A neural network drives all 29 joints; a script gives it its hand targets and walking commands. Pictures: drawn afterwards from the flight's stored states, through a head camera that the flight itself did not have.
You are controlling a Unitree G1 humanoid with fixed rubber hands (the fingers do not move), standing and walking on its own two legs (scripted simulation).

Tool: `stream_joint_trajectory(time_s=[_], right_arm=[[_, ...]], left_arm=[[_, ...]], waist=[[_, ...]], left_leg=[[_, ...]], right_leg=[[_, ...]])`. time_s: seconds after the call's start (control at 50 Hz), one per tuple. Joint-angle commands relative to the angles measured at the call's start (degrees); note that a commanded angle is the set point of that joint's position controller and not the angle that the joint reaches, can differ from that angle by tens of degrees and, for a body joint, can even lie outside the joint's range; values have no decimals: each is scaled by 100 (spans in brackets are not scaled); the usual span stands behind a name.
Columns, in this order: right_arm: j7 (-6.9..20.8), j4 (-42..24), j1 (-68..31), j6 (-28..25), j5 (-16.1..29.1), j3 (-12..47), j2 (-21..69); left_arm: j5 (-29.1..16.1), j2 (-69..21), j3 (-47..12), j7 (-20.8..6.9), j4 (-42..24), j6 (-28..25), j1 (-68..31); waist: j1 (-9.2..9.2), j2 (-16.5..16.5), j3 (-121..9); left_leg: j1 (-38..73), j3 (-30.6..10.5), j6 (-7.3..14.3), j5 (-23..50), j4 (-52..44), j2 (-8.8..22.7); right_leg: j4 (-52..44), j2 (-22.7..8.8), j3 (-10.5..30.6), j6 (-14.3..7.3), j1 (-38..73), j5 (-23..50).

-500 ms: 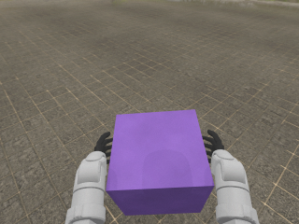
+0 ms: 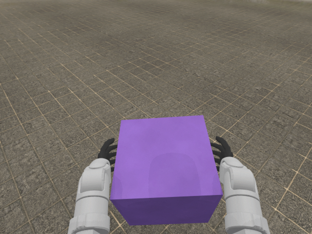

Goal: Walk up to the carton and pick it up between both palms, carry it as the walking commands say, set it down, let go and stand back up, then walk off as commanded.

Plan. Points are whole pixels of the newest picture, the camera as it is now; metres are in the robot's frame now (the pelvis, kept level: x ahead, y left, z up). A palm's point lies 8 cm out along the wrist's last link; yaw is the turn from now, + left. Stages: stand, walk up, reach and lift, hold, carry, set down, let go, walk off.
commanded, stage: hold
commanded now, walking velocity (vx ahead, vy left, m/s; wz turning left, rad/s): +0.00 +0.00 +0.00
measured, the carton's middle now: (165, 172) +0.30 +0.00 -0.01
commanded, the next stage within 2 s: carry in 0.40 s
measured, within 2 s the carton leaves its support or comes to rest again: neither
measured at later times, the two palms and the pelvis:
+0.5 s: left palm (105, 161) +0.29 +0.16 +0.05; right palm (226, 159) +0.29 -0.16 +0.06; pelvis +0.00 +0.00 +0.00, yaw +0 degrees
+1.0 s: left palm (92, 166) +0.26 +0.18 +0.08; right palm (225, 161) +0.26 -0.14 +0.10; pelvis +0.01 +0.02 -0.01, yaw +0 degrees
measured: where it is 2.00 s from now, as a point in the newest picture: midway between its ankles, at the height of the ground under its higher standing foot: outside the picture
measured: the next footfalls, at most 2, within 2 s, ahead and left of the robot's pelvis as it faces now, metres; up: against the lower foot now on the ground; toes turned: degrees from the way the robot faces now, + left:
right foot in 1.28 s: +0.01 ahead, -0.08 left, +0.00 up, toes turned -5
left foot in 1.62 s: +0.00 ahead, +0.17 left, +0.00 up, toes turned +3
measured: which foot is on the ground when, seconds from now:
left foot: down 0.00-1.00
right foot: down 0.00-1.00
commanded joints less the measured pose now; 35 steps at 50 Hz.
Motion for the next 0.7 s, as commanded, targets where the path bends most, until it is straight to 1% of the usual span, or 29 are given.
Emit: stream_joint_trajectory(time_s=[0.0,0.04,0.06,0.08,0.12,0.16,0.18,0.22,0.24,0.26,0.28,0.3,0.32,0.36,0.38,0.4,0.42,0.44,0.46,0.48,0.5,0.52,0.54,0.56,0.58,0.6,0.62,0.66,0.68], right_arm=[[1486,-413,-2770,-70,1360,3834,4907],[1491,-348,-2768,-57,1341,3874,5007],[1491,-228,-2783,-55,1400,3793,5124],[1491,-427,-2923,-23,1342,3825,4987],[1490,36,-2490,23,1255,3616,4950],[1520,-273,-2760,-32,1319,3747,5025],[1517,-371,-2687,-57,1427,3857,5054],[1518,-320,-2573,-40,1413,3971,5176],[1533,-476,-2728,-56,1432,3916,4937],[1547,-375,-2735,-16,1416,3850,4899],[1513,-242,-2506,-1,1340,3837,4939],[1530,-122,-2497,28,1309,3703,4906],[1536,-250,-2455,19,1364,3780,4957],[1557,-443,-2707,-26,1434,3862,4960],[1596,-229,-2794,-3,1266,3871,4848],[1593,-291,-2835,24,1396,4024,5028],[1589,-397,-3035,37,1451,4083,4935],[1569,-482,-3046,95,1543,4260,5091],[1568,-707,-3061,164,1764,4419,5264],[1515,-785,-2984,265,1847,4586,5277],[1426,-1073,-2981,363,1885,4591,5247],[1403,-1537,-3052,428,2100,4877,5375],[1327,-1884,-3098,553,2218,5016,5359],[1269,-2159,-2958,707,2416,5188,5513],[1230,-2471,-2889,861,2555,5319,5478],[1163,-2812,-2899,1001,2617,5343,5424],[1101,-2894,-2455,1198,2723,5403,5366],[882,-3026,-1327,1596,2662,5331,5024],[804,-3383,-1403,1723,2724,5373,4923]], left_arm=[[-1380,-5099,-3202,-1203,-811,-145,-2763],[-1449,-5086,-3295,-1215,-937,-167,-2961],[-1397,-5105,-3202,-1220,-817,-142,-2879],[-1391,-5157,-3173,-1219,-768,-134,-2868],[-1304,-4963,-3084,-1201,-708,-93,-2821],[-1402,-5113,-3211,-1202,-870,-142,-2938],[-1430,-5179,-3293,-1203,-1005,-155,-2920],[-1546,-5183,-3390,-1180,-1055,-189,-2923],[-1406,-5230,-3313,-1172,-849,-125,-2808],[-1413,-5128,-3279,-1151,-998,-128,-2767],[-1406,-5159,-3232,-1157,-811,-117,-2736],[-1317,-4983,-3160,-1142,-832,-90,-2799],[-1408,-5090,-3258,-1177,-976,-107,-2745],[-1456,-5243,-3395,-1170,-1037,-132,-2914],[-1206,-5117,-3425,-1232,-715,-26,-2870],[-1353,-5171,-3549,-1202,-955,-30,-3107],[-1257,-5165,-3493,-1192,-732,30,-2840],[-1372,-5122,-3559,-1155,-1045,40,-3008],[-1622,-5241,-3926,-1114,-1520,74,-3375],[-1686,-5221,-3976,-1065,-1636,168,-3303],[-1771,-5295,-4065,-1030,-1812,277,-3260],[-1947,-5414,-4335,-992,-2233,335,-3257],[-2056,-5488,-4428,-947,-2378,485,-3048],[-2282,-5491,-4623,-886,-2963,576,-3136],[-2328,-5485,-4717,-795,-3194,720,-2945],[-2359,-5541,-4844,-714,-3382,897,-2805],[-2436,-5395,-4915,-605,-3779,1058,-2632],[-2494,-5133,-4929,-365,-4112,1480,-1992],[-2559,-5091,-4980,-287,-4299,1666,-1902]], waist=[[106,4,-1550],[129,-240,-1690],[196,103,-1418],[147,-162,-1465],[121,101,-1293],[91,-188,-1465],[165,140,-1620],[118,-244,-1830],[133,73,-1589],[173,77,-1533],[101,-152,-1585],[120,-81,-1184],[121,-136,-1459],[91,80,-1630],[-93,146,-1782],[-62,166,-1598],[-17,208,-1298],[11,-111,-1214],[7,-35,-1352],[6,-243,-1507],[15,-390,-1820],[21,-455,-2013],[35,-590,-2261],[17,-691,-2494],[3,-808,-2678],[-20,-533,-2775],[-15,-284,-3050],[-17,599,-3168],[4,949,-3286]], left_leg=[[911,-576,-42,868,-719,-300],[947,-587,-9,751,-722,-261],[796,-543,-9,474,-728,-281],[773,-586,13,428,-777,-258],[614,-578,-5,411,-765,-275],[763,-625,26,531,-774,-252],[818,-580,-15,724,-701,-271],[887,-634,35,824,-695,-240],[767,-612,-30,712,-748,-259],[800,-609,-25,710,-768,-253],[877,-642,5,837,-752,-228],[662,-621,-17,764,-825,-232],[823,-624,6,897,-764,-246],[729,-615,-10,672,-763,-268],[8,-642,15,435,-338,890],[-424,-763,55,-141,-399,842],[-844,-745,41,-1017,-339,741],[-1043,-555,-38,-1022,-57,607],[-1101,-427,-81,-846,140,484],[-1109,-269,-123,-434,391,410],[-1087,-200,-120,-404,667,388],[-1081,-110,-135,-434,724,306],[-1122,-74,-103,-558,737,294],[-1080,-2,-51,-683,444,281],[-989,-4,-11,-530,252,305],[-680,-134,96,119,174,435],[-395,-237,172,745,192,559],[256,-713,503,3586,543,1168],[507,-845,653,4394,570,1333]], right_leg=[[-556,84,356,-68,-249,614],[-573,92,349,-27,-320,480],[-603,7,407,-67,-375,221],[-586,108,325,-46,-297,190],[-614,36,393,-67,-273,193],[-563,82,334,-72,-270,358],[-550,31,414,-104,-257,538],[-506,65,369,-50,-185,610],[-512,79,358,-95,-195,550],[-540,64,354,-95,-230,512],[-554,92,357,-90,-215,577],[-586,76,343,-70,-325,561],[-588,76,366,-66,-224,680],[-533,85,353,-95,-139,504],[168,-951,213,-149,-937,178],[194,-951,336,-187,-1083,-387],[-106,-1053,649,-229,-1373,-1243],[-319,-1204,766,-230,-1348,-1473],[-422,-1255,872,-268,-1362,-1461],[-435,-1443,947,-302,-1287,-1083],[-509,-1675,1274,-429,-1183,-685],[-464,-1807,1336,-489,-1116,-155],[-314,-1842,1373,-529,-1006,264],[-67,-1820,1158,-508,-843,822],[236,-1729,955,-448,-778,1291],[722,-1629,782,-383,-975,1982],[1031,-1427,496,-301,-1031,2184],[1669,-1049,-14,-60,-1753,1305],[1511,-780,-237,-10,-1937,-28]])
